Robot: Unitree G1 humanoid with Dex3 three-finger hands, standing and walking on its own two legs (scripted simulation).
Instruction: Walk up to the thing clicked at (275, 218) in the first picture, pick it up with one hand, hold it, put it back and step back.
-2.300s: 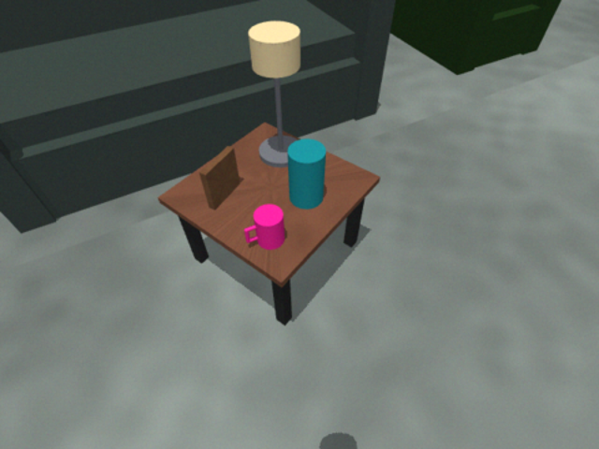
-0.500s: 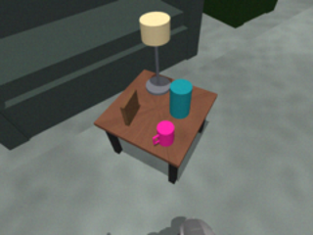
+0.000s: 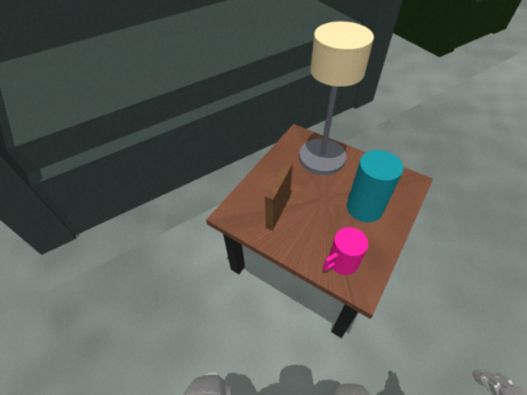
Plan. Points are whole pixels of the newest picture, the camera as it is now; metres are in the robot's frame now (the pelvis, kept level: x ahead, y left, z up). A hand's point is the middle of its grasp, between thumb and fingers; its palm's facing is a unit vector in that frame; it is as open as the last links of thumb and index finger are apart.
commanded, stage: walk up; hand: right
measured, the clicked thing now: (342, 254) +0.49 -0.19 -0.30
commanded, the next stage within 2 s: none
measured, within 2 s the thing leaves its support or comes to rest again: neither
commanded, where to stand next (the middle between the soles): +0.14 +0.02 m, yaw -3 degrees
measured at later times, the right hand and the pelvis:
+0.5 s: hand out of the picture +0.12 -0.22 -0.13, palm faces +0.03 +0.92 -0.39, open 7.4 cm; pelvis +0.07 +0.05 +0.02, yaw -3 degrees
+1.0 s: hand out of the picture +0.12 -0.26 -0.12, palm faces +0.04 +0.90 -0.42, open 7.4 cm; pelvis +0.05 +0.03 +0.02, yaw -5 degrees
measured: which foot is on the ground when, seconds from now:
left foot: down 0.00-1.00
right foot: up 0.00-0.36, down 0.38-0.64, up 0.66-0.84, down 0.86-1.00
